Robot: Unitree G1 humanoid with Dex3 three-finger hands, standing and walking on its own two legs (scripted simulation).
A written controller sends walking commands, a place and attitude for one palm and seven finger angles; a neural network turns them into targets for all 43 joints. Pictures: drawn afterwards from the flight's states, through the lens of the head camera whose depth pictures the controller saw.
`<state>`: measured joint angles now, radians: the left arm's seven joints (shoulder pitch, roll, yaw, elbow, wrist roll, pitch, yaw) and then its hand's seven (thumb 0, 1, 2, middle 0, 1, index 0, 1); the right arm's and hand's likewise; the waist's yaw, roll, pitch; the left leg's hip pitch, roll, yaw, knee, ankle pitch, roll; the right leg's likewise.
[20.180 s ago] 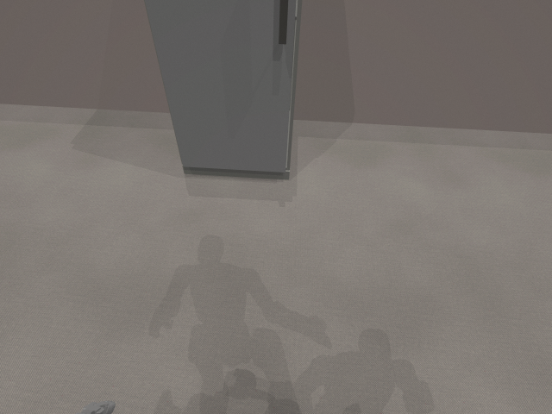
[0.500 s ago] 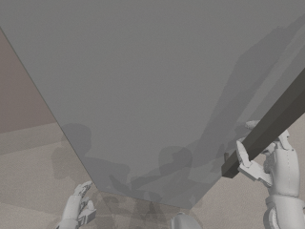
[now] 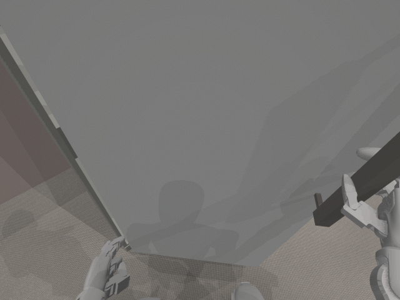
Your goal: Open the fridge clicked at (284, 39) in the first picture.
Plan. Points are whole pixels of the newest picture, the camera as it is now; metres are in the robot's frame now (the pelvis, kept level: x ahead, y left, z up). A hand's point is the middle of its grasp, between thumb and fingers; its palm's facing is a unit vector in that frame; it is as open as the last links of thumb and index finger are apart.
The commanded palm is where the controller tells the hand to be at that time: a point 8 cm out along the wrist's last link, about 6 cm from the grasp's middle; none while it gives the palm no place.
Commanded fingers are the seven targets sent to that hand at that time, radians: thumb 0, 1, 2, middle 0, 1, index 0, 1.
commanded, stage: walk backward, drawing the door open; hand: right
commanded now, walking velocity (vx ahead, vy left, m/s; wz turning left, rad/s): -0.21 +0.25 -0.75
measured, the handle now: (390, 143) +0.30 -0.23 +0.23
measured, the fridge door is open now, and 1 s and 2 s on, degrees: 46 71 70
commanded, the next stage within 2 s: stop walking and hold the door back in 0.48 s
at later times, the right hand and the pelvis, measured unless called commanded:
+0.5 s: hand out of the picture +0.09 -0.14 +0.15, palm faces +0.56 +0.78 -0.28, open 7.0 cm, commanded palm +0.03 -0.16 +0.15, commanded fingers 0.00 -0.90 -0.90 0.45 1.40 0.45 1.40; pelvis -0.06 +0.14 +0.03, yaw -22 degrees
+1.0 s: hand out of the picture +0.07 -0.12 +0.15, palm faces +0.75 +0.60 -0.28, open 6.2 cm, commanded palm +0.01 -0.16 +0.14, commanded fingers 0.00 -0.90 -0.90 0.45 1.40 0.45 1.40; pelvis -0.11 +0.28 +0.02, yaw -34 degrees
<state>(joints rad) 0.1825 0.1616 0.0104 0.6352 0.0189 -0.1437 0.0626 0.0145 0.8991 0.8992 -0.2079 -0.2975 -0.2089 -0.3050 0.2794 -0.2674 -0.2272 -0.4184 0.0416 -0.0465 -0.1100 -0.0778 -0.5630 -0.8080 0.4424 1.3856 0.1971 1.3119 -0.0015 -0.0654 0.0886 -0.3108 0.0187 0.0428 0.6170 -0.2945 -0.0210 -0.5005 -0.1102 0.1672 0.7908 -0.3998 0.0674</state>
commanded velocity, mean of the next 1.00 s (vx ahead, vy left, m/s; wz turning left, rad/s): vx -0.03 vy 0.00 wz -0.41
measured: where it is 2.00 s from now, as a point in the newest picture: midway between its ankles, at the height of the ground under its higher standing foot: outside the picture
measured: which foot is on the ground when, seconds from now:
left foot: down 0.00-0.28, up 0.30-0.60, down 0.62-1.00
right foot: up 0.00-0.26, down 0.28-0.62, up 0.64-1.00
